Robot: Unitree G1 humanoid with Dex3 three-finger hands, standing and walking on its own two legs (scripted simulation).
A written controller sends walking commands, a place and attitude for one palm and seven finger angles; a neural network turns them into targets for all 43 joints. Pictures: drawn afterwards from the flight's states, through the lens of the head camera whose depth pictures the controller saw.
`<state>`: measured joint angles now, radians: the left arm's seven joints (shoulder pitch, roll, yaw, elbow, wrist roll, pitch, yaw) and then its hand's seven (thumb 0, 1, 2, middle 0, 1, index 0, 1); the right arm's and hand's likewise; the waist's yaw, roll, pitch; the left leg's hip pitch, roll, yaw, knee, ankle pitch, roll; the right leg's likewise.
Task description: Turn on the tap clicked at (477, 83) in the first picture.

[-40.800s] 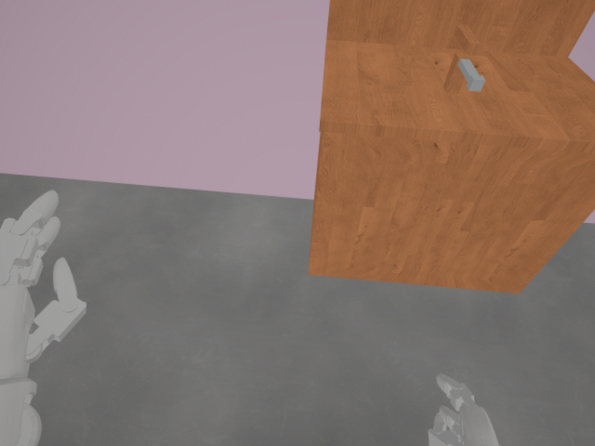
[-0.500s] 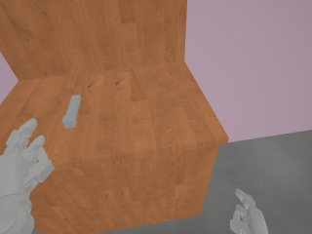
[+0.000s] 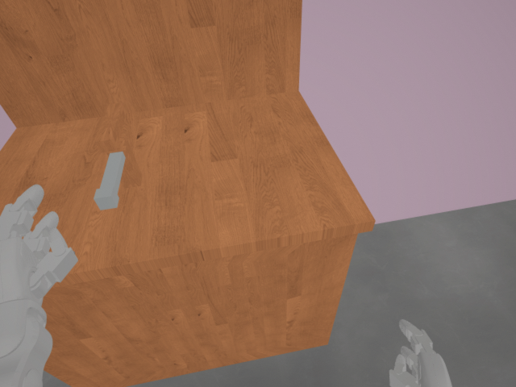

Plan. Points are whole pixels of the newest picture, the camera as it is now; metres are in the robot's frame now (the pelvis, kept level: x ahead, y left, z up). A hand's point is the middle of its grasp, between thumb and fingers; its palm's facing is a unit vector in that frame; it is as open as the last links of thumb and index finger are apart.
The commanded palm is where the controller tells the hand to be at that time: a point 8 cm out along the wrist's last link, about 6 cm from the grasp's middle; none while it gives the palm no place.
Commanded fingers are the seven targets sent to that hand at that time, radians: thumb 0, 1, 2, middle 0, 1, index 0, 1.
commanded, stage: reach beside the lever's end, fingers flat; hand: left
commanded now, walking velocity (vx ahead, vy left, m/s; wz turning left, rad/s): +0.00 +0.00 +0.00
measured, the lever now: (106, 198) +0.37 +0.31 +0.11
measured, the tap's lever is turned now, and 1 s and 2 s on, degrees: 0 0 0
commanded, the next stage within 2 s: push the lever round in 1.62 s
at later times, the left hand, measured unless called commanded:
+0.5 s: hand (80, 231) +0.28 +0.30 +0.13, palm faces +0.49 -0.86 -0.10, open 7.6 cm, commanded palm +0.24 +0.34 +0.14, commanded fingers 0.00 0.90 0.90 -0.17 -0.20 -0.17 -0.20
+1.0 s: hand (88, 213) +0.32 +0.32 +0.12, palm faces +0.51 -0.85 -0.10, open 7.8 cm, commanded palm +0.28 +0.35 +0.12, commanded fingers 0.00 0.90 0.90 -0.15 -0.15 -0.15 -0.15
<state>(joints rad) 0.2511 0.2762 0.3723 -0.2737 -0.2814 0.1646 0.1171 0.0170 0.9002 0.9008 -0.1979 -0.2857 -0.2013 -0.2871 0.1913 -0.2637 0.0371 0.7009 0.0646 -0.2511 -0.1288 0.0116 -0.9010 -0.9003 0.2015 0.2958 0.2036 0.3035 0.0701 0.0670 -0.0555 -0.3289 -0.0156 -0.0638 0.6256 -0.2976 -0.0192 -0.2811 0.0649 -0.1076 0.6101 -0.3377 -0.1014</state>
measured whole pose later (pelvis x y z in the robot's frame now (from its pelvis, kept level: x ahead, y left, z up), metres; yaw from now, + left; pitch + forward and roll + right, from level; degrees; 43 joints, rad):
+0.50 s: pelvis +0.00 +0.02 +0.00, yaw +0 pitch +1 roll +0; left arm 0.07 0.28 0.35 -0.07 -0.24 0.13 0.13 0.02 0.90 0.90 -0.18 -0.22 -0.18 -0.23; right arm 0.18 -0.25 0.04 0.69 0.05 -0.21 -0.12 0.01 -0.90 -0.90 0.20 0.30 0.20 0.30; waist 0.06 0.05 -0.04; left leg -0.33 -0.04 -0.05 0.60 -0.29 0.01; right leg -0.29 0.04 -0.09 0.59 -0.33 -0.07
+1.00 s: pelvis +0.01 +0.03 +0.00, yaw -1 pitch +3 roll +0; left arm -0.10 0.31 0.38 0.17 -0.19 0.05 0.14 0.02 0.90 0.90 -0.16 -0.16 -0.16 -0.17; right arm 0.20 -0.26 0.03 0.70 0.04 -0.16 -0.10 0.01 -0.90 -0.90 0.20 0.30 0.21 0.30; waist 0.03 0.04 -0.04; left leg -0.38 -0.04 -0.04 0.62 -0.29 0.02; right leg -0.33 0.04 -0.08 0.60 -0.33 -0.07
